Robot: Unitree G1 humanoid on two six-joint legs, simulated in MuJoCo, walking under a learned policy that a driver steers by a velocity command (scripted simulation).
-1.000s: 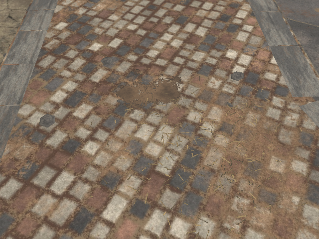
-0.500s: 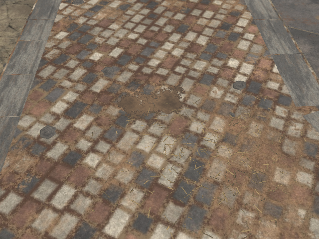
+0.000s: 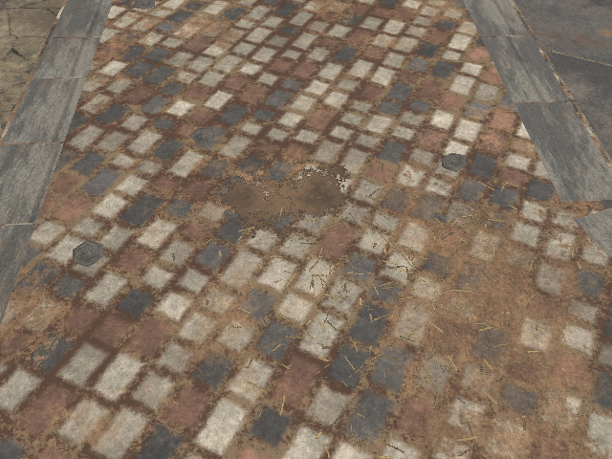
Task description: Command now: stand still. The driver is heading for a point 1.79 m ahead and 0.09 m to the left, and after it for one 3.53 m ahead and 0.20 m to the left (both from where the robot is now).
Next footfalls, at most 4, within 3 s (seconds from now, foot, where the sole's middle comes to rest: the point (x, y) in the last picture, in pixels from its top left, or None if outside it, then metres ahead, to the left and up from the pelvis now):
1.92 right None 0.43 -0.09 -0.77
2.46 left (258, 364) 0.74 0.15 -0.77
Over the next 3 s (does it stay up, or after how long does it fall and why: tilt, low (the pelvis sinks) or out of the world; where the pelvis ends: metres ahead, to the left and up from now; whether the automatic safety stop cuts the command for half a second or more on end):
stays up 0.87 0.03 -0.01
